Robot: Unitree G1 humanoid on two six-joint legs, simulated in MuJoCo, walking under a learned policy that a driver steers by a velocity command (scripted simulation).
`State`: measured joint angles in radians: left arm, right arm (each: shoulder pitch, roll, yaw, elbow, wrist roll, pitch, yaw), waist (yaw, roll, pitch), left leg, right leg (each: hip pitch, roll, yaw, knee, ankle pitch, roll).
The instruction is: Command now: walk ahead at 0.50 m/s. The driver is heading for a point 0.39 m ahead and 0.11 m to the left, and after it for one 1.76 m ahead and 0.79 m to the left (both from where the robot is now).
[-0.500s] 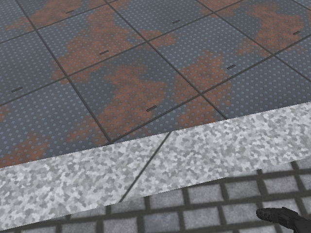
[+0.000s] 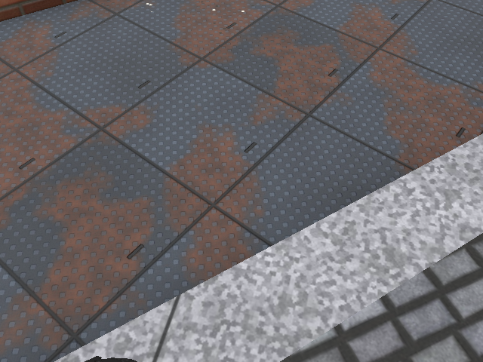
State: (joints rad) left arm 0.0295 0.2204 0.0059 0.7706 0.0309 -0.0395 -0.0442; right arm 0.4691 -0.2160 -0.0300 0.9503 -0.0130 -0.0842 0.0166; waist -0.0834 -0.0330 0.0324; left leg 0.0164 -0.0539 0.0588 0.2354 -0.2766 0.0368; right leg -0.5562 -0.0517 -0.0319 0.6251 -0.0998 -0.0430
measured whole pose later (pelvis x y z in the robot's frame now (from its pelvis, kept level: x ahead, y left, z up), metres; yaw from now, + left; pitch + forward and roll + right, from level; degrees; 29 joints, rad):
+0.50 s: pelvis +0.24 -0.02 +0.00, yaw +14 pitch +1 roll -1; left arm 0.43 0.21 0.04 0.94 0.02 -0.09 0.02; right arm 0.12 -0.24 -0.05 0.78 -0.04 0.01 0.06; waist 0.04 0.03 0.04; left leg -0.64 0.07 0.07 0.76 -0.03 0.08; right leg 0.06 0.03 -0.27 0.24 -0.32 -0.04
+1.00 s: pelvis +0.48 +0.09 +0.00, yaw +32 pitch +1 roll +0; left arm 0.11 0.27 0.04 0.74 0.04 -0.01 -0.02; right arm 0.40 -0.28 -0.07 0.82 -0.01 -0.03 0.01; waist -0.07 -0.04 0.02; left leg -0.08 -0.16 -0.12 0.33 -0.24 0.13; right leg -0.64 -0.09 0.04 0.86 -0.03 0.04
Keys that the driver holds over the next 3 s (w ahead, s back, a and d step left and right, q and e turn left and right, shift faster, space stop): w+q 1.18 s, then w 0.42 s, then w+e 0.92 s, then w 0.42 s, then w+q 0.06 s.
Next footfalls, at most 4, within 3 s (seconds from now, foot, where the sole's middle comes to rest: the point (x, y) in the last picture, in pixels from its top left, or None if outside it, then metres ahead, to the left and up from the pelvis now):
0.08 right None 0.19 -0.10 -0.78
0.62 left None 0.44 0.12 -0.78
1.16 right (210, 287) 0.69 0.06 -0.78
1.62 left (104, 279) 0.82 0.42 -0.92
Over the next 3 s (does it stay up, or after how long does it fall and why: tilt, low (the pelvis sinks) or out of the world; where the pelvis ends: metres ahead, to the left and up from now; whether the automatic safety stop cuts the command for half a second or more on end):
stays up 1.48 0.63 -0.14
